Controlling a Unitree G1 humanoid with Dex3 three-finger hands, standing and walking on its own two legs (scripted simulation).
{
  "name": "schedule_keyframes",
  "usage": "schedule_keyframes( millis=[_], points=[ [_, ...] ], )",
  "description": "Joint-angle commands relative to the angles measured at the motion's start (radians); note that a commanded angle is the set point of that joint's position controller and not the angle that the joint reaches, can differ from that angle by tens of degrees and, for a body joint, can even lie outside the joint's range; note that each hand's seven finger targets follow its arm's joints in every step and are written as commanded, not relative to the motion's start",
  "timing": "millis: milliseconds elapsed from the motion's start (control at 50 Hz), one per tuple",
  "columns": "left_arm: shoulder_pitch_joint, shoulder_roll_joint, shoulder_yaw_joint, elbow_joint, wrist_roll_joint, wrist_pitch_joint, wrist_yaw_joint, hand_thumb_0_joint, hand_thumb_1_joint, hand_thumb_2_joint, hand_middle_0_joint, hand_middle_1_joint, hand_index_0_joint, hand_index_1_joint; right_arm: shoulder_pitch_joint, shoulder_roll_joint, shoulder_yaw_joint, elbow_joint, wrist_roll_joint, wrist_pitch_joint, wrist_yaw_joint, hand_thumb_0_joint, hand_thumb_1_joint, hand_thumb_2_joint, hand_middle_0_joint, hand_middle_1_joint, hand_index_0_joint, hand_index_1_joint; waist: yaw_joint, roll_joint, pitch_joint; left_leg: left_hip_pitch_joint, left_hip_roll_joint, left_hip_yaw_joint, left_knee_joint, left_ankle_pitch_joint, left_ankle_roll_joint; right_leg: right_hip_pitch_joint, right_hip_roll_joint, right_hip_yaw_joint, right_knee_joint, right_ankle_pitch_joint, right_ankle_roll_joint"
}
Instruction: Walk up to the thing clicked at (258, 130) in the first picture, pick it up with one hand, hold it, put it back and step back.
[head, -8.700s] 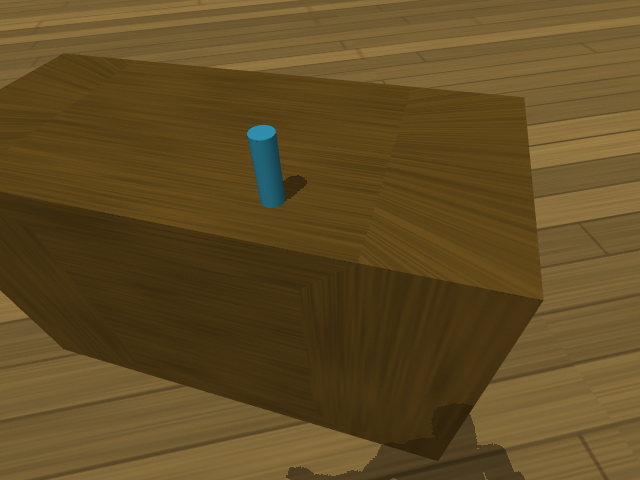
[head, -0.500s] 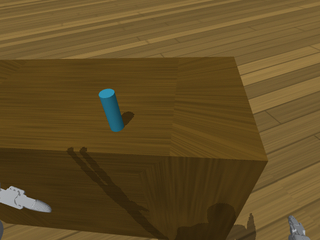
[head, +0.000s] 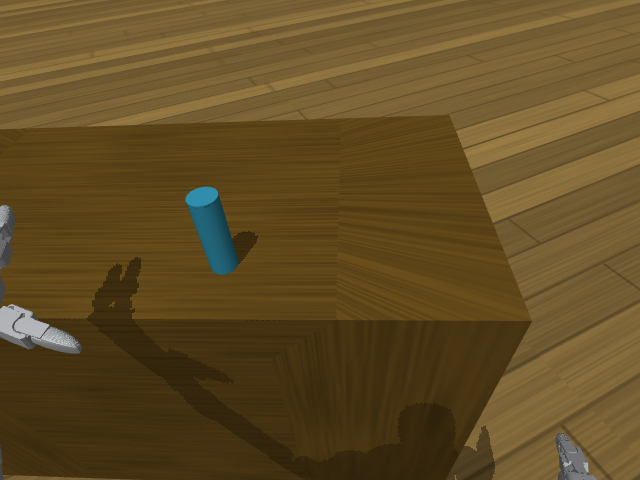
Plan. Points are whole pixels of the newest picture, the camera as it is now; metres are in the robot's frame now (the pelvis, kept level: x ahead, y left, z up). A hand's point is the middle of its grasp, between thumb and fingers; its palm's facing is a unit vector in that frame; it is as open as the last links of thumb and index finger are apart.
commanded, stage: go down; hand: left
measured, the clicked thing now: (214, 233) +0.46 +0.21 +0.10
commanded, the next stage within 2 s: none
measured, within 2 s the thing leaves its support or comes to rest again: neither
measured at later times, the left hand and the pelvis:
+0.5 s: hand (22, 251) +0.32 +0.35 +0.20, palm faces +0.25 -0.96 -0.13, open 17.4 cm; pelvis -0.01 -0.01 +0.00, yaw +1 degrees
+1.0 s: hand (20, 235) +0.35 +0.38 +0.20, palm faces +0.21 -0.98 -0.06, open 17.7 cm; pelvis +0.01 +0.00 +0.00, yaw +1 degrees
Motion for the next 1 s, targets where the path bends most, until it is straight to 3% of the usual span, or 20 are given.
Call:
schedule_keyframes(
  millis=[0, 60, 100, 160, 180, 200, 240, 280, 360, 380, 400, 440, 460, 500, 600, 700, 720, 760, 960, 980],
  points=[
    [-0.270, 0.354, 0.121, -0.233, -0.023, -0.062, 0.014, 0.000, -0.497, 0.082, -0.040, -0.034, -0.035, -0.042, -0.066, -0.170, -0.083, -0.124, -0.009, -0.062, -0.010, 0.000, 0.529, -0.052, 0.050, 0.050, 0.050, 0.050, 0.022, 0.090, -0.196, 0.092, -0.001, 0.015, -0.064, 0.340, -0.015, 0.040, 0.055, -0.080, -0.018, 0.240, -0.058],
    [-0.341, 0.331, 0.085, -0.248, -0.017, -0.055, 0.017, 0.000, -0.445, 0.094, -0.034, -0.028, -0.028, -0.037, -0.042, -0.146, -0.069, -0.091, -0.010, -0.066, -0.004, 0.000, 0.534, -0.052, 0.050, 0.050, 0.050, 0.050, 0.010, 0.104, -0.155, 0.079, -0.004, 0.020, -0.068, 0.285, -0.016, 0.007, 0.056, -0.076, -0.027, 0.199, -0.057],
    [-0.331, 0.375, 0.117, -0.234, -0.003, -0.049, 0.022, 0.000, -0.481, 0.094, -0.035, -0.037, -0.032, -0.043, -0.077, -0.158, -0.069, -0.134, -0.012, -0.072, -0.008, 0.000, 0.535, -0.051, 0.050, 0.050, 0.050, 0.050, 0.013, 0.099, -0.184, 0.083, -0.003, 0.019, -0.063, 0.300, -0.013, 0.030, 0.052, -0.074, -0.026, 0.218, -0.054],
    [-0.398, 0.347, 0.065, -0.145, -0.006, -0.028, -0.004, 0.000, -0.474, 0.093, -0.034, -0.034, -0.032, -0.040, -0.100, -0.109, -0.023, -0.057, -0.009, -0.075, -0.008, 0.000, 0.539, -0.050, 0.050, 0.050, 0.050, 0.050, 0.004, 0.116, -0.131, 0.054, -0.009, 0.020, -0.070, 0.234, -0.008, -0.010, 0.051, -0.072, -0.034, 0.174, -0.055],
    [-0.426, 0.406, 0.108, -0.150, -0.017, -0.028, -0.010, 0.000, -0.487, 0.097, -0.031, -0.034, -0.028, -0.041, -0.152, -0.160, -0.055, -0.124, -0.008, -0.092, -0.018, 0.000, 0.540, -0.051, 0.050, 0.050, 0.050, 0.050, -0.003, 0.096, -0.143, 0.053, -0.009, 0.017, -0.074, 0.214, -0.004, 0.002, 0.049, -0.072, -0.037, 0.170, -0.050],
    [-0.443, 0.383, 0.071, -0.085, -0.021, -0.016, -0.026, 0.000, -0.488, 0.094, -0.033, -0.029, -0.029, -0.037, -0.136, -0.118, -0.022, -0.030, -0.006, -0.088, -0.017, 0.000, 0.538, -0.052, 0.050, 0.050, 0.050, 0.050, 0.002, 0.120, -0.125, 0.037, -0.013, 0.017, -0.080, 0.177, -0.001, -0.017, 0.048, -0.072, -0.042, 0.139, -0.054],
    [-0.509, 0.455, 0.106, -0.069, -0.027, -0.016, -0.052, 0.000, -0.554, 0.081, -0.037, -0.033, -0.034, -0.041, -0.153, -0.151, -0.031, -0.065, -0.007, -0.103, -0.026, 0.000, 0.531, -0.054, 0.050, 0.050, 0.050, 0.050, -0.005, 0.113, -0.157, 0.043, -0.010, 0.009, -0.083, 0.157, 0.004, -0.016, 0.050, -0.074, -0.042, 0.132, -0.052],
    [-0.518, 0.459, 0.095, 0.009, -0.031, -0.009, -0.078, 0.000, -0.553, 0.100, -0.030, -0.041, -0.027, -0.051, -0.145, -0.150, -0.021, -0.055, -0.009, -0.110, -0.034, 0.000, 0.540, -0.053, 0.050, 0.050, 0.050, 0.050, -0.015, 0.081, -0.170, 0.040, -0.020, 0.016, -0.074, 0.138, 0.012, -0.024, 0.050, -0.071, -0.049, 0.117, -0.050],
    [-0.582, 0.497, 0.097, 0.127, -0.041, 0.000, -0.135, 0.000, -0.544, 0.091, -0.033, -0.039, -0.030, -0.047, -0.123, -0.139, 0.004, -0.015, -0.014, -0.121, -0.047, 0.000, 0.547, -0.052, 0.050, 0.050, 0.050, 0.050, -0.022, 0.073, -0.230, 0.072, -0.030, 0.017, -0.051, 0.186, 0.016, -0.034, 0.044, -0.068, -0.047, 0.161, -0.045],
    [-0.590, 0.533, 0.115, 0.165, -0.041, 0.001, -0.142, 0.000, -0.546, 0.084, -0.035, -0.040, -0.034, -0.046, -0.126, -0.183, -0.028, -0.033, -0.016, -0.130, -0.057, 0.000, 0.542, -0.052, 0.050, 0.050, 0.050, 0.050, -0.027, 0.053, -0.243, 0.074, -0.029, 0.014, -0.047, 0.200, 0.017, -0.033, 0.045, -0.069, -0.044, 0.173, -0.044],
    [-0.599, 0.567, 0.137, 0.186, -0.038, 0.004, -0.147, 0.000, -0.547, 0.079, -0.036, -0.033, -0.035, -0.040, -0.121, -0.180, -0.015, -0.037, -0.019, -0.133, -0.060, 0.000, 0.543, -0.052, 0.050, 0.050, 0.050, 0.050, -0.021, 0.051, -0.278, 0.079, -0.030, 0.014, -0.038, 0.234, 0.018, -0.017, 0.042, -0.067, -0.041, 0.207, -0.042],
    [-0.645, 0.551, 0.098, 0.232, -0.034, 0.006, -0.165, 0.000, -0.521, 0.096, -0.030, -0.032, -0.025, -0.041, -0.147, -0.128, 0.038, -0.033, -0.017, -0.131, -0.060, 0.000, 0.552, -0.051, 0.050, 0.050, 0.049, 0.050, -0.014, 0.043, -0.239, 0.052, -0.033, 0.015, -0.046, 0.196, 0.020, -0.049, 0.042, -0.066, -0.050, 0.163, -0.044],
    [-0.633, 0.576, 0.119, 0.276, -0.036, 0.003, -0.168, 0.000, -0.530, 0.087, -0.030, -0.030, -0.027, -0.038, -0.172, -0.164, 0.010, -0.060, -0.017, -0.137, -0.068, 0.000, 0.549, -0.051, 0.049, 0.050, 0.049, 0.050, -0.014, 0.024, -0.214, 0.032, -0.035, 0.015, -0.052, 0.169, 0.021, -0.050, 0.043, -0.068, -0.054, 0.139, -0.043],
    [-0.648, 0.586, 0.122, 0.305, -0.032, 0.004, -0.179, 0.000, -0.550, 0.076, -0.034, -0.029, -0.032, -0.036, -0.166, -0.143, 0.037, -0.051, -0.018, -0.142, -0.071, 0.000, 0.549, -0.050, 0.049, 0.050, 0.049, 0.050, -0.007, 0.047, -0.232, 0.037, -0.033, 0.011, -0.052, 0.175, 0.019, -0.055, 0.042, -0.067, -0.049, 0.141, -0.046],
    [-0.708, 0.646, 0.131, 0.341, -0.017, 0.006, -0.197, 0.000, -0.547, 0.068, -0.038, -0.023, -0.035, -0.031, -0.153, -0.169, 0.027, -0.087, -0.024, -0.151, -0.085, 0.000, 0.546, -0.051, 0.049, 0.050, 0.049, 0.050, -0.023, 0.086, -0.285, 0.069, -0.027, 0.008, -0.039, 0.253, 0.011, -0.050, 0.045, -0.068, -0.035, 0.209, -0.050],
    [-0.721, 0.665, 0.133, 0.379, -0.012, 0.010, -0.216, 0.000, -0.558, 0.073, -0.036, -0.024, -0.030, -0.034, -0.145, -0.137, 0.065, -0.103, -0.025, -0.162, -0.092, 0.000, 0.544, -0.053, 0.049, 0.050, 0.049, 0.050, -0.023, 0.092, -0.286, 0.057, -0.028, 0.008, -0.036, 0.230, 0.014, -0.059, 0.047, -0.069, -0.039, 0.188, -0.049],
    [-0.742, 0.643, 0.101, 0.357, -0.012, 0.012, -0.223, 0.000, -0.575, 0.065, -0.041, -0.024, -0.035, -0.035, -0.090, -0.096, 0.078, -0.009, -0.026, -0.152, -0.090, 0.000, 0.543, -0.053, 0.049, 0.050, 0.049, 0.050, -0.018, 0.132, -0.264, 0.050, -0.032, 0.013, -0.033, 0.229, 0.014, -0.078, 0.046, -0.067, -0.040, 0.188, -0.052],
    [-0.725, 0.665, 0.124, 0.379, -0.013, 0.021, -0.228, 0.000, -0.581, 0.059, -0.042, -0.020, -0.035, -0.031, -0.097, -0.157, 0.037, -0.050, -0.028, -0.160, -0.100, 0.000, 0.535, -0.055, 0.049, 0.050, 0.049, 0.050, -0.033, 0.120, -0.303, 0.079, -0.024, 0.007, -0.027, 0.281, 0.011, -0.075, 0.048, -0.070, -0.031, 0.230, -0.051],
    [-0.759, 0.672, 0.121, 0.369, -0.027, 0.044, -0.247, 0.000, -0.611, 0.048, -0.048, -0.024, -0.043, -0.035, -0.120, -0.154, 0.049, -0.047, -0.027, -0.170, -0.106, 0.000, 0.533, -0.055, 0.049, 0.050, 0.049, 0.050, -0.031, 0.113, -0.324, 0.096, -0.014, -0.002, -0.008, 0.354, 0.011, -0.084, 0.053, -0.079, -0.022, 0.271, -0.053],
    [-0.746, 0.639, 0.096, 0.392, -0.026, 0.050, -0.249, 0.000, -0.604, 0.048, -0.047, -0.022, -0.043, -0.031, -0.133, -0.153, 0.046, -0.056, -0.028, -0.173, -0.104, 0.000, 0.536, -0.054, 0.049, 0.050, 0.049, 0.050, -0.034, 0.119, -0.301, 0.090, -0.013, -0.003, -0.013, 0.344, 0.008, -0.098, 0.056, -0.081, -0.022, 0.256, -0.054]
  ],
)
